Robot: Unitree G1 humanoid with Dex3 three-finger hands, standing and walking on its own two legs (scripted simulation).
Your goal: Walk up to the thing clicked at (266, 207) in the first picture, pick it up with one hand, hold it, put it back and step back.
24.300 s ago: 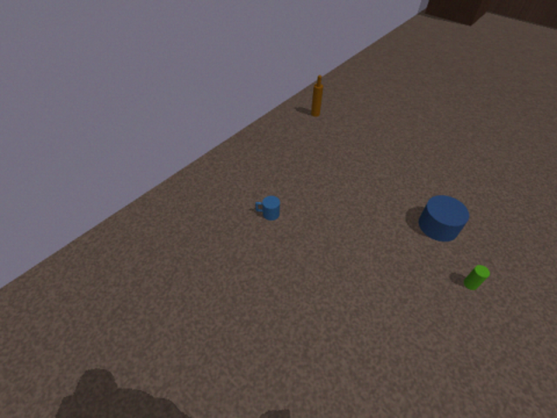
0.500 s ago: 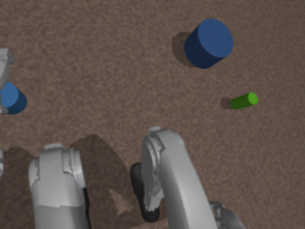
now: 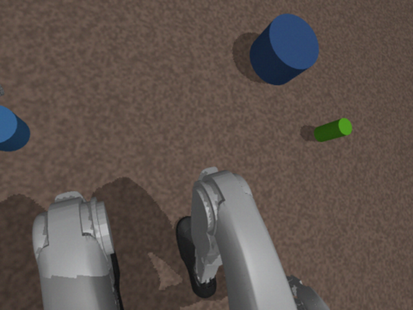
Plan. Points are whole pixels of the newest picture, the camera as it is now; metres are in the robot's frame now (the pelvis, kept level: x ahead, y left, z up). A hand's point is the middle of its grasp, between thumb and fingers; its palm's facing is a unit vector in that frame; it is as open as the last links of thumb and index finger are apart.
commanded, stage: rest palm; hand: left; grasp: from above
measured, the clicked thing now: out of the picture +0.46 +0.34 -0.28
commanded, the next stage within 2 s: close in 0.98 s
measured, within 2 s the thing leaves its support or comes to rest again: neither
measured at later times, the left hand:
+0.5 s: hand out of the picture +0.45 +0.31 -0.24, palm faces -0.46 -0.14 -0.88, open 13.5 cm
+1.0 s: hand (0, 136) +0.45 +0.31 -0.26, palm faces -0.46 -0.14 -0.88, open 13.7 cm
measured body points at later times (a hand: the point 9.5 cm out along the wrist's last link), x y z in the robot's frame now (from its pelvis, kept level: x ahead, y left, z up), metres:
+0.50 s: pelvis +0.00 +0.00 -0.01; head +0.27 +0.11 +0.33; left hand +0.47 +0.31 -0.19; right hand +0.05 -0.25 -0.08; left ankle +0.08 +0.12 -0.29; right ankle +0.10 -0.10 -0.29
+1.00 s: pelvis +0.00 +0.01 -0.02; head +0.27 +0.12 +0.32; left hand +0.47 +0.32 -0.21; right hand +0.06 -0.25 -0.08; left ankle +0.08 +0.12 -0.29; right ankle +0.10 -0.10 -0.29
